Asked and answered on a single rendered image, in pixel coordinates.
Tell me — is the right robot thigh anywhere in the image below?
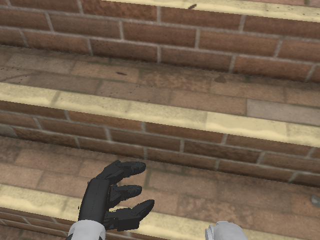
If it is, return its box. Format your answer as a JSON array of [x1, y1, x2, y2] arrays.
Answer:
[[205, 222, 249, 240]]

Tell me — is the robot left hand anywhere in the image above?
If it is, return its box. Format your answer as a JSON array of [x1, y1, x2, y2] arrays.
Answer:
[[78, 160, 155, 232]]

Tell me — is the robot left forearm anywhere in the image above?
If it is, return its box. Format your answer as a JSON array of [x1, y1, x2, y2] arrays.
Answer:
[[65, 219, 106, 240]]

